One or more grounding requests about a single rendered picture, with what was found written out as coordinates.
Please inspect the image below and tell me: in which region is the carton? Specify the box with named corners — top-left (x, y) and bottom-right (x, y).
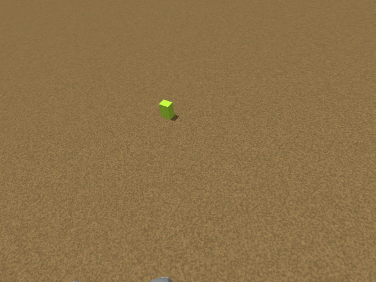
top-left (159, 100), bottom-right (174, 120)

